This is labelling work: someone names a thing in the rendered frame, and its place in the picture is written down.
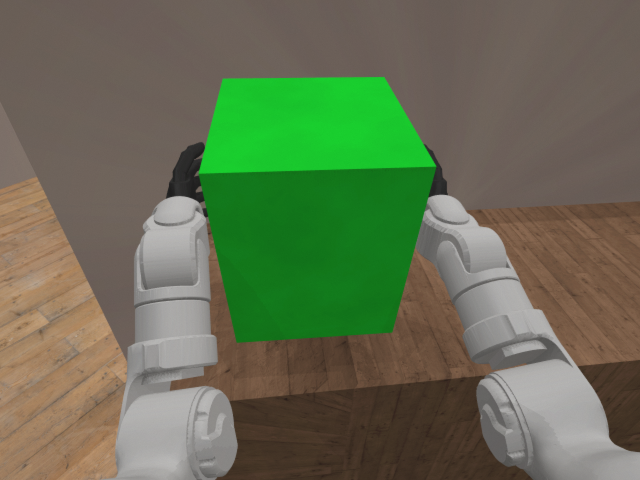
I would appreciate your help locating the right robot hand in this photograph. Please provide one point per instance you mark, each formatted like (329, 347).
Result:
(439, 184)

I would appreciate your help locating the robot right forearm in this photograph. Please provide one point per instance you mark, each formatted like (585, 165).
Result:
(501, 326)

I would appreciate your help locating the robot left upper arm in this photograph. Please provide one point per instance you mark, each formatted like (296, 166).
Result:
(185, 434)

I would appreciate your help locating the robot left forearm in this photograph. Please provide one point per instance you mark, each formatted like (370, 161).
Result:
(173, 338)

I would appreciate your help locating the robot right upper arm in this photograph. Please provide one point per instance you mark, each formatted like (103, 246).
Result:
(544, 418)

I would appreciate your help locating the pedestal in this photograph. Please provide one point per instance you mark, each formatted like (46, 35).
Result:
(403, 405)

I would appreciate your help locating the left robot hand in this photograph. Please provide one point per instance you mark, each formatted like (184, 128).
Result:
(183, 182)

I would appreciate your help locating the carton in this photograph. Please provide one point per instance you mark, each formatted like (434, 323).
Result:
(315, 190)

